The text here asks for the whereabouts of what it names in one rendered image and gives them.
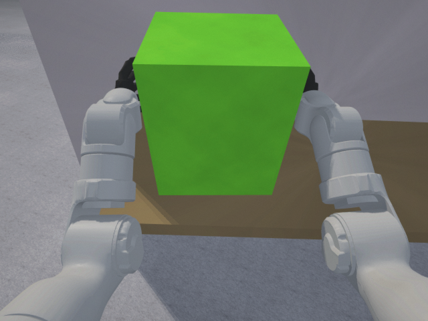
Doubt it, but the robot right hand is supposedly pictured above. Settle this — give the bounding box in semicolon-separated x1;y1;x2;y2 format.
303;69;318;93

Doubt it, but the right robot upper arm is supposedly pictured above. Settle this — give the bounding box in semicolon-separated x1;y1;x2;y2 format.
321;209;428;321

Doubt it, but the left robot upper arm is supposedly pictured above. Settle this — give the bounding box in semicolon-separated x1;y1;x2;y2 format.
0;215;144;321

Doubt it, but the robot right forearm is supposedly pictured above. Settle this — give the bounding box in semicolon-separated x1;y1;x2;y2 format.
294;90;410;260

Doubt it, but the robot left forearm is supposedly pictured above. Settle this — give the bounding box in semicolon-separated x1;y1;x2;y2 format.
61;88;142;266

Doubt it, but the table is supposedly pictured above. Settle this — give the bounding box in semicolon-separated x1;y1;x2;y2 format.
100;112;428;243

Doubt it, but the carton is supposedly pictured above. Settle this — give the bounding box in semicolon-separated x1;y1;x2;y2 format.
132;12;311;195

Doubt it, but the robot left hand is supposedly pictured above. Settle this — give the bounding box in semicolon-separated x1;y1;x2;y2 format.
115;57;142;112

